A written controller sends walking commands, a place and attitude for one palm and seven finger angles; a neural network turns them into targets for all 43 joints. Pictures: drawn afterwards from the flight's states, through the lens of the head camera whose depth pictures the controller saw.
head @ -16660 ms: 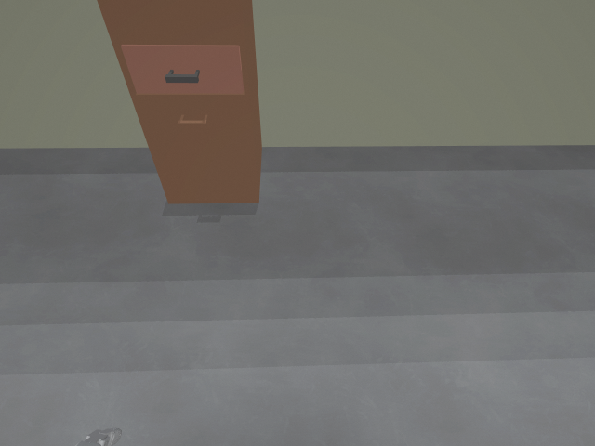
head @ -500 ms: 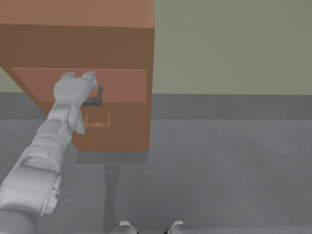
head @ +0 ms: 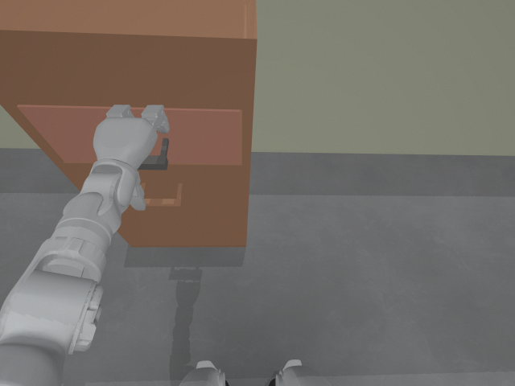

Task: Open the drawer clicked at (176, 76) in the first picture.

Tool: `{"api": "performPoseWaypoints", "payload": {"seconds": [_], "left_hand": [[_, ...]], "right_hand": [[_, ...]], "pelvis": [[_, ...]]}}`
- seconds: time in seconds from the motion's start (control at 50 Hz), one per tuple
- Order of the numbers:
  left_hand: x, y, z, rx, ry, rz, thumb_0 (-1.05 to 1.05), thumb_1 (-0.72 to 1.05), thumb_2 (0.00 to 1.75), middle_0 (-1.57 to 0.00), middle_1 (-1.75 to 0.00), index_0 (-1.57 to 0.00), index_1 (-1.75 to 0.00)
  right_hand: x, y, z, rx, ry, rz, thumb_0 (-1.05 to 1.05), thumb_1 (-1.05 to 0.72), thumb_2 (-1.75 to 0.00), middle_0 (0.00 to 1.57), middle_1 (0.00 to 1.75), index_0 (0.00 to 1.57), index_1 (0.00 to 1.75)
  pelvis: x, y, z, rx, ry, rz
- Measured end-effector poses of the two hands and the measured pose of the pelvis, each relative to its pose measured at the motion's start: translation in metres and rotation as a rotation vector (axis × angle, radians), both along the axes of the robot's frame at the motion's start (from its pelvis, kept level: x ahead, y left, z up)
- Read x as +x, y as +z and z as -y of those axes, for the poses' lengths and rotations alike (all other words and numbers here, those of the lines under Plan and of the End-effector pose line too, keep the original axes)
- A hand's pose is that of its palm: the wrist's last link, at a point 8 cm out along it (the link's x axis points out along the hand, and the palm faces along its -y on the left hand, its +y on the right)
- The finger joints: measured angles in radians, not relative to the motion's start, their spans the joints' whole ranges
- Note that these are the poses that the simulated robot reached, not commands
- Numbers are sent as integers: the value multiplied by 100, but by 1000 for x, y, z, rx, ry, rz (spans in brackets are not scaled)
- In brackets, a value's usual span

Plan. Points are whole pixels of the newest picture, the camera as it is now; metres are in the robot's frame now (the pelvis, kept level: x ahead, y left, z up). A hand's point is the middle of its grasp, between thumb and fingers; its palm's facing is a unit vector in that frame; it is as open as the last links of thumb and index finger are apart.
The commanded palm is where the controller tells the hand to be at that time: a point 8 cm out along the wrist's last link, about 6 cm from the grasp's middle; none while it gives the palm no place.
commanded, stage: move the hooked fingers above the handle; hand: left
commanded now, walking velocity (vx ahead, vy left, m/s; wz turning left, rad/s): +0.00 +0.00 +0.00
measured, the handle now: (140, 153) +0.55 +0.20 -0.06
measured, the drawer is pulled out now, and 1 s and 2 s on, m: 0.00 0.00 0.00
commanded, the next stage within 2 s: lower the fingers behind the handle in 0.10 s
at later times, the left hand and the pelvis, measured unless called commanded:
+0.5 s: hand (124, 177) +0.47 +0.21 -0.02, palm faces -0.08 -0.06 -1.00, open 13.8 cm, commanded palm +0.47 +0.20 +0.03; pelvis -0.01 +0.00 -0.02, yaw -1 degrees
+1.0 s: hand (126, 177) +0.48 +0.21 -0.04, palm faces -0.09 -0.03 -1.00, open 13.8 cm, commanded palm +0.47 +0.20 -0.01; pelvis -0.02 +0.01 -0.03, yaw -2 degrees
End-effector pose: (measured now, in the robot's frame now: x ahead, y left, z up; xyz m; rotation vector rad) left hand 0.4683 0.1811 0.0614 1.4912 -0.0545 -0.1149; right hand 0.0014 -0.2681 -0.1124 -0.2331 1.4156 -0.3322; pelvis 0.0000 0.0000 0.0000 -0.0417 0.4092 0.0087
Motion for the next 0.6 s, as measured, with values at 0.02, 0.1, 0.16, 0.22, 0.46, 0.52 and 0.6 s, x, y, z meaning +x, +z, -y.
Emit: {"api": "performPoseWaypoints", "payload": {"seconds": [0.02,0.1,0.16,0.22,0.46,0.52,0.6], "left_hand": [[4,3,2,-3,8,24,0,-49,30,-33,-120,-32,-120],[14,5,0,15,99,57,0,-48,30,-32,-120,-33,-121],[11,2,-2,67,141,15,0,-48,30,-32,-120,-34,-124],[3,-10,-15,104,202,-93,0,-48,30,-32,-120,-33,-123],[-18,-27,-32,31,16,-79,0,-48,30,-32,-120,-32,-120],[-13,-34,-32,18,38,-23,0,-49,30,-32,-120,-32,-120],[-7,-45,-34,26,109,7,0,-49,30,-32,-120,-32,-120]], "right_hand": [[0,-1,1,-2,-2,5,0,-90,-89,20,30,20,30],[-3,-5,2,13,-18,13,0,-90,-89,20,30,20,30],[-7,-6,-1,39,-31,7,0,-91,-89,20,30,20,30],[-11,-4,-5,52,-49,4,0,-91,-89,20,30,20,30],[-24,-10,4,-16,-1,-40,0,-90,-89,20,30,20,30],[-23,-17,6,-20,9,-39,0,-90,-89,20,30,20,30],[-20,-23,4,-10,8,-27,0,-90,-89,20,30,20,30]], "pelvis": [[-1,-1,0,0,-3,-4],[-3,-4,-1,5,-29,-14],[-5,-1,-1,9,-43,-7],[-6,3,0,15,-52,5],[-12,-12,1,-1,-12,-29],[-15,-21,0,-5,-11,-52],[-19,-27,-2,-9,-16,-71]]}}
